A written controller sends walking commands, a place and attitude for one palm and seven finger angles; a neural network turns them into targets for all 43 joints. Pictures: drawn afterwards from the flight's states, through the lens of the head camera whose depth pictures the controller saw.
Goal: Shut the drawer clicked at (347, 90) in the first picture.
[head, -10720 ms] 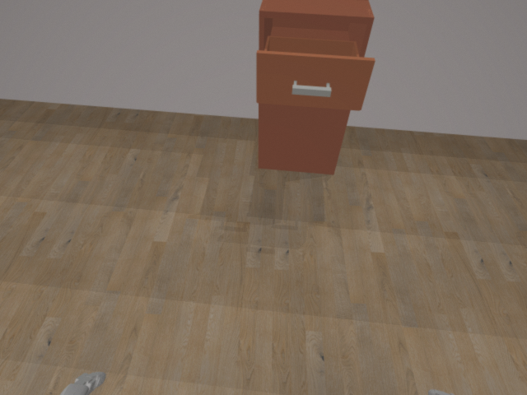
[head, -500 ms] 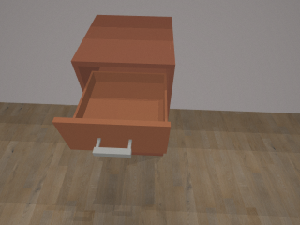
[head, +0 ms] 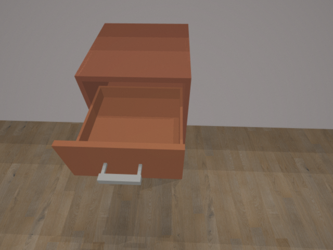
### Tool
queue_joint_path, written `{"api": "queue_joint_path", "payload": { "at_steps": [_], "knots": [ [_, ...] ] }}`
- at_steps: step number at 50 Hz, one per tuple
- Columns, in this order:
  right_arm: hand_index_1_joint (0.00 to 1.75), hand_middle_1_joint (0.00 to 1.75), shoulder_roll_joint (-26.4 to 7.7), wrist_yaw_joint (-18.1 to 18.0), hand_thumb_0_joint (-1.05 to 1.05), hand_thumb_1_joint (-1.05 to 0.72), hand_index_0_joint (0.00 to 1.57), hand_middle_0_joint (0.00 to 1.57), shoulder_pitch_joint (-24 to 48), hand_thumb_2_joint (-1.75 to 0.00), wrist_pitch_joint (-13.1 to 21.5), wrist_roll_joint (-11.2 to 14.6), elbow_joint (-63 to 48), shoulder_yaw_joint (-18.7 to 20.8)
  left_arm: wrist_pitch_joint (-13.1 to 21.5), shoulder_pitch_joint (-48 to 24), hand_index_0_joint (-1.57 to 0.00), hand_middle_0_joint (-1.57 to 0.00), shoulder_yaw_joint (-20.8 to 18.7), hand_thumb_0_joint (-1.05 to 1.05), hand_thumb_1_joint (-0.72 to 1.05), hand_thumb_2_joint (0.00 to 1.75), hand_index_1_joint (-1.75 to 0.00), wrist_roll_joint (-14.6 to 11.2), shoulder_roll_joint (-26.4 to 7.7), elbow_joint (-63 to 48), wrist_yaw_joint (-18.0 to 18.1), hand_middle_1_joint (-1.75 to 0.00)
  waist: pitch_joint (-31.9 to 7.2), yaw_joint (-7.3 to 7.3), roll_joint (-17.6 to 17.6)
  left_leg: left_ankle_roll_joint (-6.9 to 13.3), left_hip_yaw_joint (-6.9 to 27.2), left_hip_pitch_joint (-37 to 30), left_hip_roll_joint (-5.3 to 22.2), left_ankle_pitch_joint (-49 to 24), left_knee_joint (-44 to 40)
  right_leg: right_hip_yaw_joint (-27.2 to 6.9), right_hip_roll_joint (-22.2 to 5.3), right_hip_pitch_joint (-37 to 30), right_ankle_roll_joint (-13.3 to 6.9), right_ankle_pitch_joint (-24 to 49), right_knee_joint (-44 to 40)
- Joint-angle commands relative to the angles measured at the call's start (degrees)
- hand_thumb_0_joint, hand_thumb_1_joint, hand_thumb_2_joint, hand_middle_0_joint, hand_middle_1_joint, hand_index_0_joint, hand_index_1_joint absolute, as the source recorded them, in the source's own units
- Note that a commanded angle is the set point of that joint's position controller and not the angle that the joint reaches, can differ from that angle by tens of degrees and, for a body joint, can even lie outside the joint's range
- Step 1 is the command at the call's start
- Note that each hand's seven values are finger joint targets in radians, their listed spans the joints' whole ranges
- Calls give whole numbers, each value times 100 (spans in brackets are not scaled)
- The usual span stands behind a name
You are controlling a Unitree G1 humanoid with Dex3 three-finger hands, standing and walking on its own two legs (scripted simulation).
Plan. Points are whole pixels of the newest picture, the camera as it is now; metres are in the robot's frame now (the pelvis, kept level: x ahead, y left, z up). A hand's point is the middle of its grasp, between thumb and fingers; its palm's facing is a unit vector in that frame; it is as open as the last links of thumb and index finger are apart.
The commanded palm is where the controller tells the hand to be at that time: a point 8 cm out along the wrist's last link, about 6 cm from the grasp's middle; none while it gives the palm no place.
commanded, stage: look again from close up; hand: left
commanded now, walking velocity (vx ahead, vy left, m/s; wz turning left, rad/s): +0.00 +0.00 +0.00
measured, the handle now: (121, 172) +0.34 +0.16 -0.08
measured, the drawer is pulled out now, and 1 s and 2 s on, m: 0.29 0.29 0.29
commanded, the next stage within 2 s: raise the hand and make a fist in 0.02 s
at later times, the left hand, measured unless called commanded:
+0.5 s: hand (115, 246) +0.14 +0.13 -0.03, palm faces -0.03 -1.00 +0.02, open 6.2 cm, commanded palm +0.10 +0.21 -0.05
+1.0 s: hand (106, 235) +0.16 +0.15 -0.02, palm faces +0.08 -1.00 -0.02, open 3.7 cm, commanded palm +0.11 +0.20 -0.02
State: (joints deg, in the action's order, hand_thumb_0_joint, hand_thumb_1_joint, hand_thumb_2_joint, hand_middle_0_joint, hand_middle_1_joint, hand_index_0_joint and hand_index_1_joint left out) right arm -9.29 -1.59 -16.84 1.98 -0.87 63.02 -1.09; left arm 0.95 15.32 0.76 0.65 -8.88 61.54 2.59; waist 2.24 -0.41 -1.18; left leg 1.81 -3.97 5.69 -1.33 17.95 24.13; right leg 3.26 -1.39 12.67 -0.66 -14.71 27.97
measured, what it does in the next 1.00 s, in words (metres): lowers itself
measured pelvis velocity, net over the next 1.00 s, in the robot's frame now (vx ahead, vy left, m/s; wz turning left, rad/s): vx -0.04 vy -0.02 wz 0.03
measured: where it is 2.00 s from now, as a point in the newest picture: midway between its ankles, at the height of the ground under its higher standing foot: outside the picture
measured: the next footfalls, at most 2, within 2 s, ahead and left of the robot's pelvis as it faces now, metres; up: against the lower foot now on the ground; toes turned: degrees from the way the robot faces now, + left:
none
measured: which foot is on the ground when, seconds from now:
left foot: down 0.00-1.00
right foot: down 0.00-1.00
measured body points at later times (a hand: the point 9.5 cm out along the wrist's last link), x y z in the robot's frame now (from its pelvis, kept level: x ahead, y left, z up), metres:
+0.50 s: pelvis -0.03 -0.03 -0.05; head +0.00 -0.02 +0.39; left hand +0.14 +0.18 -0.03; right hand +0.20 -0.28 -0.07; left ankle -0.05 +0.09 -0.74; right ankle +0.00 -0.11 -0.74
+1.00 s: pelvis -0.04 -0.02 -0.07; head +0.02 -0.03 +0.38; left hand +0.15 +0.20 -0.01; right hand +0.11 -0.25 -0.16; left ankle -0.05 +0.09 -0.74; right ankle +0.00 -0.11 -0.74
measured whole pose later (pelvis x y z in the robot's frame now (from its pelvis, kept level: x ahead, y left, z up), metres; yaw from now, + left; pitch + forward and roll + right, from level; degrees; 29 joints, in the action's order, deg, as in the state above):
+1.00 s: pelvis -0.04 -0.02 -0.07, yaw +2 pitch +13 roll +0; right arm -10.8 -2.0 -17.3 11.5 1.8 31.4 0.6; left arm 17.0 30.3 -4.5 -12.9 -9.0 -9.3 -7.3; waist -6.8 -1.6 -1.6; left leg 0.6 -1.8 42.4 0.7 30.1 59.0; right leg 5.5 -1.5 46.7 -2.6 -24.4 57.6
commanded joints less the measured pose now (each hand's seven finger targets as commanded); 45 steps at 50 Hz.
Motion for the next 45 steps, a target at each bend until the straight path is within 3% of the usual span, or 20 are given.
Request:
{"api": "queue_joint_path", "payload": {
  "at_steps": [1,5,6,7,8,9,10,11,12,14,15,17,21,25,28,31,34,39,42,45],
  "knots": [
    [30,30,-483,-34,0,-90,20,20,-443,-90,43,22,-66,67,71,417,-20,-20,-112,0,90,90,-30,-30,-526,-146,-5,-30,-9,25,126,2,545,282,708,-1888,-362,-605,-551,-429,-257,1835,-277],
    [30,30,-474,-36,0,-90,20,20,-429,-90,31,27,2,72,65,379,-20,-20,-116,0,90,90,-30,-27,-542,-130,-5,-30,30,33,169,-12,530,264,716,-1812,-411,-587,-564,-470,-248,1855,-335],
    [30,30,-676,-3,0,-90,20,20,187,-90,37,92,-379,179,152,916,-20,-20,-173,0,90,90,-30,30,-741,186,204,-30,36,299,899,-138,302,747,866,-2008,755,-747,-807,-496,-52,4072,-219],
    [30,30,-1618,-222,0,-90,20,20,197,-90,924,378,-2381,336,1390,-3680,-22,-22,-965,0,90,90,-32,-1046,-2006,-8492,96,-32,-2784,-360,-437,-65,502,-334,164,-2683,24,-552,-255,-910,-172,3095,166],
    [30,30,-1091,-399,0,-90,20,20,669,-90,1428,190,-2134,187,1032,-824,-24,-24,-751,0,90,90,-34,-578,-1393,-6837,216,-34,-2429,147,-1410,-124,338,-690,341,-3727,-75,-413,18,-698,-303,1748,233],
    [30,30,-1165,-390,0,-90,20,20,614,-90,1594,223,-1700,251,759,-492,-26,-26,-418,0,90,90,-37,-767,-922,-6218,496,-37,-1947,-19,-1433,-330,355,-374,406,-3311,-7,-80,12,-153,-205,825,239],
    [30,30,-904,-303,0,-90,20,20,384,-90,1604,286,-1633,244,288,949,-28,-28,208,0,90,90,-39,-809,258,-5223,421,-39,-1125,-101,-604,-272,449,65,467,-2904,-3,67,6,329,-87,584,180],
    [30,30,-1174,-244,0,-90,20,20,588,-90,1665,268,-2083,276,472,-20,-30,-30,73,0,90,90,-41,-982,66,-6111,298,-41,-382,-208,-227,-220,635,630,394,-2322,140,127,-32,539,-67,740,104],
    [30,30,-1267,-240,0,-90,20,20,549,-90,1725,198,-2268,413,767,-105,-32,-32,-389,0,90,90,-43,-948,-377,-6171,192,-43,-391,-279,320,-178,602,952,294,-1776,387,179,-7,729,-62,651,90],
    [30,30,-1207,-186,0,-90,20,20,662,-90,1790,138,-2649,525,1335,1474,-36,-36,-741,0,90,90,-47,-1002,-266,-5367,-161,-47,-377,113,1164,-128,460,1666,172,-1223,757,210,24,907,-76,369,349],
    [30,30,-1129,-88,0,-90,20,20,721,-90,1793,119,-2900,494,1654,2073,-38,-38,-493,0,90,90,-50,-1054,102,-5165,-433,-50,-427,220,1538,-148,429,2030,101,-1029,976,259,68,1085,-56,297,649],
    [30,30,-1098,87,0,-90,20,20,931,-90,1782,119,-3244,576,2443,2688,-42,-42,-530,0,90,90,-54,-1302,284,-5225,-1062,-54,-671,386,1766,-211,280,2792,30,-661,1484,150,55,1233,-44,386,1186],
    [30,30,-1195,338,0,-90,20,20,1226,-90,1659,146,-3855,669,3613,2569,-50,-50,-1153,0,90,90,-62,-1372,-454,-5478,-2045,-62,-1122,437,532,-265,87,3550,-125,-298,2382,-298,-100,1539,-160,590,1922],
    [30,30,-1094,218,0,-90,20,20,1316,-90,1489,220,-4352,631,3507,1315,-58,-58,-1120,0,90,90,-71,-1419,-653,-6858,-1887,-71,-1586,296,-39,-115,99,4052,-134,403,2832,-634,-94,2136,-143,-824,2067],
    [30,30,-970,106,0,-90,20,20,890,-90,1576,165,-4323,584,3840,526,-64,-64,-1145,0,90,90,-78,-1472,-753,-8069,-1512,-78,-2165,56,-557,-41,297,3865,-11,210,3246,-756,-49,2326,-143,-825,2266],
    [30,30,-1010,8,0,-90,20,20,722,-90,1675,177,-4131,462,4114,94,-70,-70,-592,0,90,90,-84,-1417,-514,-8511,-1513,-84,-2220,-322,-330,17,448,3926,108,325,3562,-794,-5,2710,-118,-1012,2300],
    [30,30,-1152,-60,0,-90,20,20,716,-90,1799,230,-3958,362,3875,-144,-76,-76,-238,0,90,90,-91,-1423,-556,-8110,-1904,-91,-1986,-549,-264,63,533,4087,170,420,3705,-755,-1,2852,-94,-1088,2253],
    [30,30,-1136,-139,0,-90,20,20,891,-90,1575,431,-4209,375,2083,1177,-86,-86,-722,0,90,90,-101,-1420,-904,-6707,-2263,-101,-2062,-11,518,16,533,4420,55,431,3216,-754,-88,1938,12,-1392,1843],
    [30,30,-953,-152,0,-90,20,20,1114,-90,1360,444,-4524,373,1413,1532,-92,-92,-1148,0,90,90,-108,-1660,-843,-7615,-1867,-108,-2523,338,710,-32,451,4217,-35,87,2922,-682,-196,1189,73,-893,1805],
    [30,30,-780,-127,0,-90,20,20,1076,-90,1327,362,-4433,357,1625,1612,-98,-98,-1360,0,90,90,-114,-1710,-711,-8304,-1121,-114,-2409,422,554,-86,497,4009,33,-212,2752,-434,-94,1140,-9,-241,1993]
  ]
}}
